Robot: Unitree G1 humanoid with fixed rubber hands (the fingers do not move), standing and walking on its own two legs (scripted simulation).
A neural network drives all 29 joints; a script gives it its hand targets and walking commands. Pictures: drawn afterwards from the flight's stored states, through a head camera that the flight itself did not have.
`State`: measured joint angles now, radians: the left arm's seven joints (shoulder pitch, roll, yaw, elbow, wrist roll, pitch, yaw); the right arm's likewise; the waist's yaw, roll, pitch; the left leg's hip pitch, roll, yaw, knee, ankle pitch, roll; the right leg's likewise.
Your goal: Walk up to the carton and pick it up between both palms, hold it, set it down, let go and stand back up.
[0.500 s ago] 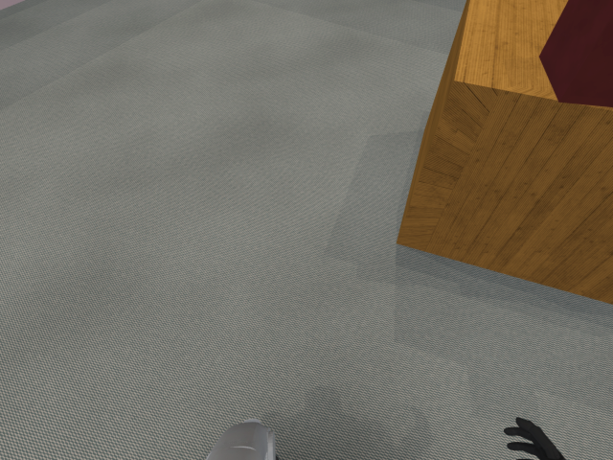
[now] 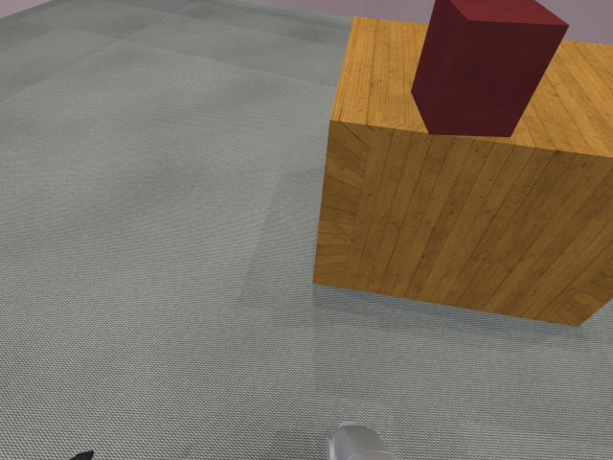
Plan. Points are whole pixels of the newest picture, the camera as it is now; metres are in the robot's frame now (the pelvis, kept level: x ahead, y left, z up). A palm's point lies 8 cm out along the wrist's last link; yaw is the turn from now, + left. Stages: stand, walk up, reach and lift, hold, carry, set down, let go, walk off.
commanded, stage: walk up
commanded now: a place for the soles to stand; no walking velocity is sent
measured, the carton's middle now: (475, 64) +0.91 -0.39 +0.11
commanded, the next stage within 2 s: none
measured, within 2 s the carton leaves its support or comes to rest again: neither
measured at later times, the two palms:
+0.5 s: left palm out of the picture +0.12 +0.18 -0.09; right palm out of the picture +0.04 -0.46 -0.04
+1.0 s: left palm out of the picture +0.13 +0.07 -0.10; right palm out of the picture +0.22 -0.55 -0.10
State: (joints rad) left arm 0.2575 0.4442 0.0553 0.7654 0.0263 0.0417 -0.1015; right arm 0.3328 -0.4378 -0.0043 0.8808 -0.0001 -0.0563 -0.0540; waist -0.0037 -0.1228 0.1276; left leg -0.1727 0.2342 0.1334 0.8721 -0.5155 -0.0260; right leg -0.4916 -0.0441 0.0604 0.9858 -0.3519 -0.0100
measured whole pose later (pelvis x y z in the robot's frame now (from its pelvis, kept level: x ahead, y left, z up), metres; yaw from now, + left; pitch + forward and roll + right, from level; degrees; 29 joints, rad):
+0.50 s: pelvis +0.04 -0.12 +0.03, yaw -2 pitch -4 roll +2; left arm 0.26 0.39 0.06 0.77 0.03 0.07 -0.06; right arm 0.35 -0.44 0.00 0.94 0.00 -0.04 -0.07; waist 0.02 -0.10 0.13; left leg -0.27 0.11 0.10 0.73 -0.38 -0.02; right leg -0.49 0.13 -0.01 1.10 -0.38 0.07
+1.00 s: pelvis +0.12 -0.24 +0.00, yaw -5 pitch -2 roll -2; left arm 0.40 0.36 0.07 0.87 0.03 -0.05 -0.02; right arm 0.14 -0.43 0.00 0.87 0.00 -0.04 -0.02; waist 0.03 0.06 0.12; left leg -0.59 0.07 0.03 1.25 -0.56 -0.01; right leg -0.33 0.02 0.02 0.97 -0.60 0.01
